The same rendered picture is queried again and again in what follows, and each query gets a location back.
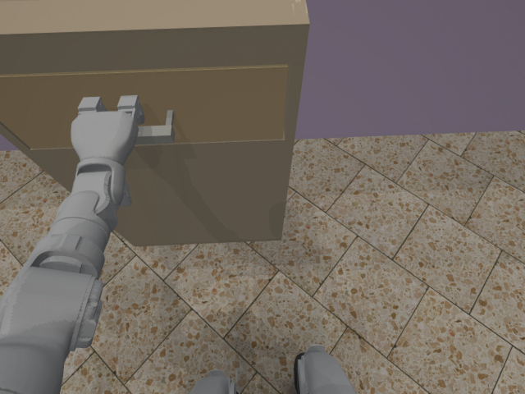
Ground robot left shin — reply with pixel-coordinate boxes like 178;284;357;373
208;369;226;378

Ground drawer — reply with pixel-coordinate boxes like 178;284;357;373
0;64;288;149

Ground handle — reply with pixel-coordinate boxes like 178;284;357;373
135;110;175;144

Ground cabinet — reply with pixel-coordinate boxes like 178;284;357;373
0;0;310;246

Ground left robot thigh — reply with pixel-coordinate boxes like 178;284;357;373
189;376;236;394

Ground robot left hand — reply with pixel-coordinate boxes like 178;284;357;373
71;95;145;207

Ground left robot forearm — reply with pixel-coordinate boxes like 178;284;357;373
0;158;126;328

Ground left robot upper arm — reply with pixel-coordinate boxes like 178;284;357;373
0;267;104;394

